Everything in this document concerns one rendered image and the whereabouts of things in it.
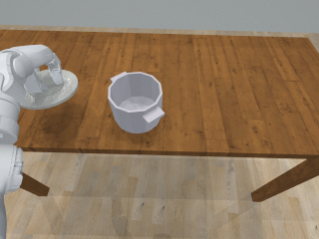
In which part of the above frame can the table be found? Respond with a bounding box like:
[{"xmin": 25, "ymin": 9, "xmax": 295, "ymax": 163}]
[{"xmin": 0, "ymin": 29, "xmax": 319, "ymax": 202}]

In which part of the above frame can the knob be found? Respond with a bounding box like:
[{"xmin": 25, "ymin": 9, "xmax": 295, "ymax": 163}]
[{"xmin": 36, "ymin": 70, "xmax": 55, "ymax": 86}]

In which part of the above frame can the robot left forearm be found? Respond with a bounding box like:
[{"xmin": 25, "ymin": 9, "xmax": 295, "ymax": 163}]
[{"xmin": 0, "ymin": 49, "xmax": 34, "ymax": 144}]

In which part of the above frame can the left robot upper arm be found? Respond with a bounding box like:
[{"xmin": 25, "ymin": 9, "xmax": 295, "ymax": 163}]
[{"xmin": 0, "ymin": 143, "xmax": 24, "ymax": 239}]

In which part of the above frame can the robot left hand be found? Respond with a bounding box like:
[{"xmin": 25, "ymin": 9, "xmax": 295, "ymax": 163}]
[{"xmin": 10, "ymin": 44, "xmax": 63, "ymax": 95}]

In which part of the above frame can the lid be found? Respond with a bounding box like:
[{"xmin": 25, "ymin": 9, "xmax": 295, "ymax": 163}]
[{"xmin": 20, "ymin": 70, "xmax": 79, "ymax": 110}]

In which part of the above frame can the pot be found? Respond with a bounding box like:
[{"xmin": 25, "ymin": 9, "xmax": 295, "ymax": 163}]
[{"xmin": 108, "ymin": 72, "xmax": 165, "ymax": 133}]

